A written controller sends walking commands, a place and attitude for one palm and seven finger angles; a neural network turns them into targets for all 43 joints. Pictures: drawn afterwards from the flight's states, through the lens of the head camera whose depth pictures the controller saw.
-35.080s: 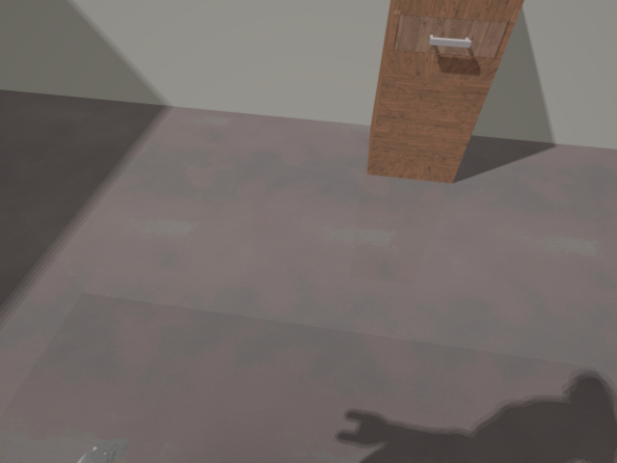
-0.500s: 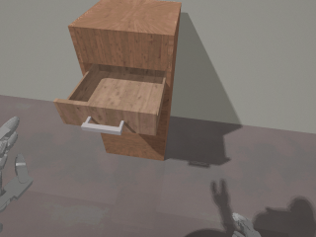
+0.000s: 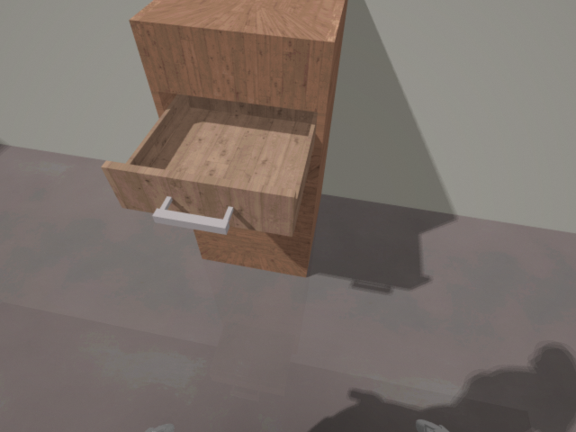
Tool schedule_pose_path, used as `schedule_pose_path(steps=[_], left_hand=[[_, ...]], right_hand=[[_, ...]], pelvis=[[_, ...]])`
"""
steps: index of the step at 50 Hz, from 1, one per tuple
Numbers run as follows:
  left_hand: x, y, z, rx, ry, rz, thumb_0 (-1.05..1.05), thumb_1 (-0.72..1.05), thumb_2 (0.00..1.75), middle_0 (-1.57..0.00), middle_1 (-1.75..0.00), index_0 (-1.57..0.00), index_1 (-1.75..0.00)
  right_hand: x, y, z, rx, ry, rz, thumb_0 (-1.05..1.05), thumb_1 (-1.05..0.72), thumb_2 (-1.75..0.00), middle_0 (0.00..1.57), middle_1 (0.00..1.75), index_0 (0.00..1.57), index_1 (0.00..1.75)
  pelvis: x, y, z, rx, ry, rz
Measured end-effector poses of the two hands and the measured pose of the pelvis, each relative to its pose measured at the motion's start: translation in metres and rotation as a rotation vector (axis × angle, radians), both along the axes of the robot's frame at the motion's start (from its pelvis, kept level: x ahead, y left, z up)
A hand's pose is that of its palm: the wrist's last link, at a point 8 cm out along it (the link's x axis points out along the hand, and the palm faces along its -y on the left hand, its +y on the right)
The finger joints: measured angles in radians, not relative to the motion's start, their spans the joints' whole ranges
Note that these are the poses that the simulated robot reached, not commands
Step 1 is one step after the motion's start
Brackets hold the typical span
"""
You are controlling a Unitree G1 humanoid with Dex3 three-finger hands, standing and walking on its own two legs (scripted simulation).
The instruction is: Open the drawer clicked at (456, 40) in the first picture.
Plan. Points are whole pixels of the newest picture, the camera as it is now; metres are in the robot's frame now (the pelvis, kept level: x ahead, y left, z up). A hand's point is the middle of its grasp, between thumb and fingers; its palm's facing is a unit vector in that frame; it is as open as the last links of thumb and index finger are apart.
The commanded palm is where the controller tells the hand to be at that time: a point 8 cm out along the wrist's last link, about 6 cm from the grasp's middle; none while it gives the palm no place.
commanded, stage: let the arm hang, fingers relaxed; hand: left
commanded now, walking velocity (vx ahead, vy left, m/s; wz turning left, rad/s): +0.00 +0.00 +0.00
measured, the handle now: (194, 213) +0.51 +0.21 -0.06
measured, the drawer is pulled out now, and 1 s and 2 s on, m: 0.28 0.28 0.28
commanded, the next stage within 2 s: look to check the result in 0.84 s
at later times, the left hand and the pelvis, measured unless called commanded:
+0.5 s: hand out of the picture -0.02 +0.18 -0.16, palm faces +0.04 -0.98 -0.21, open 7.4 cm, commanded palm none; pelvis -0.01 +0.01 +0.02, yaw -1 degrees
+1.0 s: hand out of the picture -0.03 +0.16 -0.16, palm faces +0.04 -0.99 -0.16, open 7.4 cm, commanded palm none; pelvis -0.01 +0.01 +0.02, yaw -1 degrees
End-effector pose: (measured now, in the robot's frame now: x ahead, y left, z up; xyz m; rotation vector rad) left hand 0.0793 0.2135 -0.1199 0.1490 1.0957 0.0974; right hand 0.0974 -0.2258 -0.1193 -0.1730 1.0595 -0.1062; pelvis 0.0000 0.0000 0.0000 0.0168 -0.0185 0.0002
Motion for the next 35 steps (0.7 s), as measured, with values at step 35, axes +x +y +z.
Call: schedule_pose_path(steps=[35], left_hand=[[-0.103, -0.003, -0.011, -0.02, 0.33, 0.086, 0.0, 0.91, 0.9, -0.19, -0.3, -0.19, -0.3]], right_hand=[[-0.148, 0.043, -0.016, 0.082, 0.408, -0.129, 0.0, -0.91, -0.9, 0.2, 0.3, 0.2, 0.3]], pelvis=[[-0.009, 0.008, 0.016, -0.016, -0.026, -0.023]])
